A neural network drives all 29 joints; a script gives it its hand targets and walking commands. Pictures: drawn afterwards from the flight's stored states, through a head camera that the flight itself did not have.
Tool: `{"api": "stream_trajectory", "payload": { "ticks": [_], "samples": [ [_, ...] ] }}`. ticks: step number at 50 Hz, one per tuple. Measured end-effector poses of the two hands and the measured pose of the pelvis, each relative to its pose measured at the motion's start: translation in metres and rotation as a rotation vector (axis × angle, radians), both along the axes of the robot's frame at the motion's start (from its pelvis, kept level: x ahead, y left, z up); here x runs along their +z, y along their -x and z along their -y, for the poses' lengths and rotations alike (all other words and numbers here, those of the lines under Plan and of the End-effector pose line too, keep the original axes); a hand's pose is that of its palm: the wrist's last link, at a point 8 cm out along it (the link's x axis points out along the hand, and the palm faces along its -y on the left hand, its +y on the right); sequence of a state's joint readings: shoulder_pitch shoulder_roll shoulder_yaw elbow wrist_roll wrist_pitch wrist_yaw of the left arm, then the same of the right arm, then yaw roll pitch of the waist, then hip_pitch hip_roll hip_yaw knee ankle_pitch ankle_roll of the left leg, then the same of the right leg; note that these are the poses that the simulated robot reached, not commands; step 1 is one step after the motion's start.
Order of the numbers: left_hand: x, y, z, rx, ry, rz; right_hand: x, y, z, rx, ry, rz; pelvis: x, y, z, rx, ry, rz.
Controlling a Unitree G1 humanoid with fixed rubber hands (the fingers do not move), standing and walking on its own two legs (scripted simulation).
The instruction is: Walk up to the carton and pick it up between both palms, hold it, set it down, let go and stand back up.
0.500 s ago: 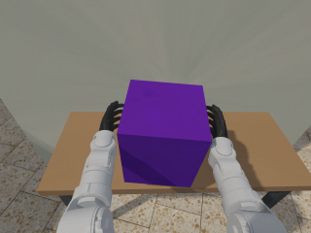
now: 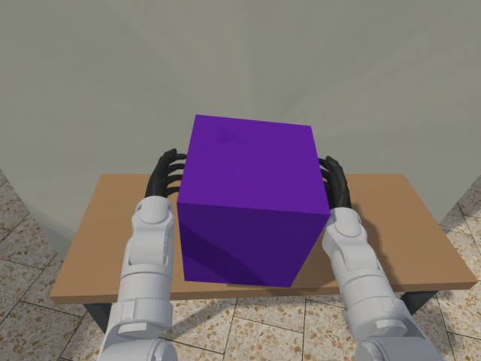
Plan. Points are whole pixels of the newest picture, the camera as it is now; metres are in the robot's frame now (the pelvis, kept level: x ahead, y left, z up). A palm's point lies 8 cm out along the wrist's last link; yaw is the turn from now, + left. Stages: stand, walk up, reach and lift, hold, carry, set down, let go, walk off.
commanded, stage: reach and lift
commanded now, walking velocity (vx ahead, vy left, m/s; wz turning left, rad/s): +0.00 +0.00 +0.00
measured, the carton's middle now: (245, 206) +0.40 -0.01 +0.06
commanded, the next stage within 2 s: hold in 0.98 s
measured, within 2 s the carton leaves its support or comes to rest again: neither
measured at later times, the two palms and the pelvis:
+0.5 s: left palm (156, 188) +0.36 +0.14 +0.15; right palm (343, 198) +0.35 -0.16 +0.14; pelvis +0.00 +0.00 +0.00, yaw +0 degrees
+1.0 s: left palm (153, 182) +0.36 +0.14 +0.17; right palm (343, 192) +0.35 -0.15 +0.15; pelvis +0.00 +0.00 +0.00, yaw +0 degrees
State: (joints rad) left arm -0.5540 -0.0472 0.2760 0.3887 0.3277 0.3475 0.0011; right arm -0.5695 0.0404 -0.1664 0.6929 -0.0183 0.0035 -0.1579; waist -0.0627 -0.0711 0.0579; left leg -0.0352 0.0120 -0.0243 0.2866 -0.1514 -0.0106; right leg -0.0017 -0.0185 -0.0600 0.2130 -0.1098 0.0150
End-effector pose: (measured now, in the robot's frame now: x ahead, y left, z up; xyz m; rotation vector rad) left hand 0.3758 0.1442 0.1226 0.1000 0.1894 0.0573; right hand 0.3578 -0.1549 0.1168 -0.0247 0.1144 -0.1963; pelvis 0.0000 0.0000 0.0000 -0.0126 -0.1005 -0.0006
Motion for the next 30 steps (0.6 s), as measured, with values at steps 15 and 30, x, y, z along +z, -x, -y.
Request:
{"api": "stream_trajectory", "payload": {
  "ticks": [15, 30],
  "samples": [
    [0.021, 0.006, 0.005, 0.006, -0.011, 0.015, 0.014, 0.005, 0.005, 0.003, -0.024, 0.023, -0.001, 0.001, -0.001, -0.003, 0.0, 0.028],
    [0.032, 0.018, 0.0, 0.026, -0.014, 0.016, 0.023, 0.011, 0.0, 0.02, -0.031, 0.031, -0.001, 0.004, 0.002, 0.004, -0.001, 0.055]
  ]
}}
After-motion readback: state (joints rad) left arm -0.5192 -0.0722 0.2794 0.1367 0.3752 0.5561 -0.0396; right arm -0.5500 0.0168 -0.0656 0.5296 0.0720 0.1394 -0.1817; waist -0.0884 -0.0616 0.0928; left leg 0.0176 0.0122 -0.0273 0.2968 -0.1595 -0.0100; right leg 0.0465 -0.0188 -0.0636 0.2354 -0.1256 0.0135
